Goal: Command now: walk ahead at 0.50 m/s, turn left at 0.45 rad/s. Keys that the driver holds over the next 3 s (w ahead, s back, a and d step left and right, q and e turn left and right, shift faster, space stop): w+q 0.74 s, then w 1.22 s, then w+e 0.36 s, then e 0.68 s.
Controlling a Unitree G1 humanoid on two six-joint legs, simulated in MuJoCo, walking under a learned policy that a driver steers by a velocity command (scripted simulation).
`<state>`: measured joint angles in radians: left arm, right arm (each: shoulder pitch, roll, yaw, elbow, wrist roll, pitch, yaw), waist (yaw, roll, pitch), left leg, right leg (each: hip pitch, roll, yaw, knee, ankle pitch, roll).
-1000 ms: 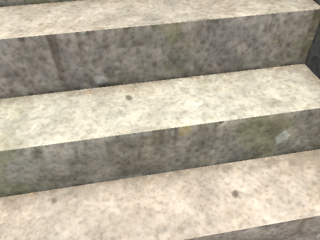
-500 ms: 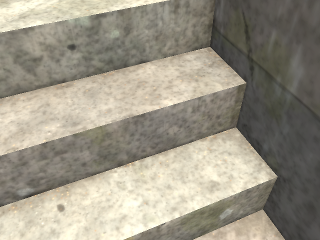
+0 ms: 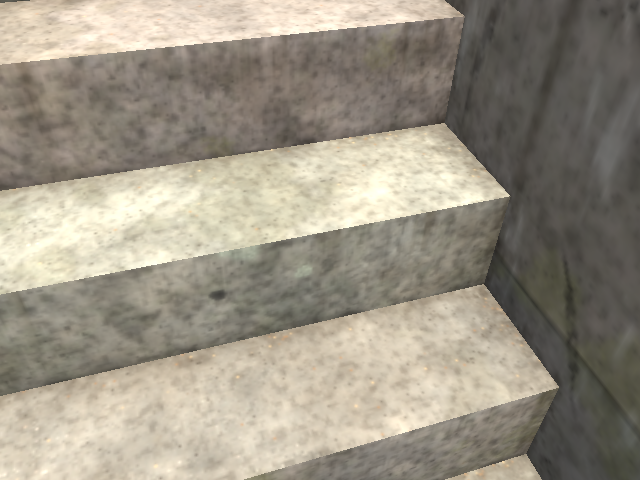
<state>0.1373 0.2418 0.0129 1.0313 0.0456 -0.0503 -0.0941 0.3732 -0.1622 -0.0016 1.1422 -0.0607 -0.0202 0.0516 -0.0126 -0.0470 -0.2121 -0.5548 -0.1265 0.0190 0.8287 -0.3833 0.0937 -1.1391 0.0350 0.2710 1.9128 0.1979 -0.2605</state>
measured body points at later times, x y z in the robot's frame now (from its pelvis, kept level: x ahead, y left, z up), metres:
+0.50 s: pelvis +0.23 -0.06 +0.18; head +0.21 -0.05 +0.63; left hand +0.33 +0.20 +0.06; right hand +0.33 -0.27 +0.03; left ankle +0.12 +0.06 -0.33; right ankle +0.34 -0.14 -0.49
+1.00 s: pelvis +0.41 +0.07 +0.29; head +0.44 +0.09 +0.74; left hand +0.23 +0.16 +0.14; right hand +0.72 +0.05 +0.21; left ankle +0.44 +0.20 -0.29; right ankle +0.36 -0.14 -0.45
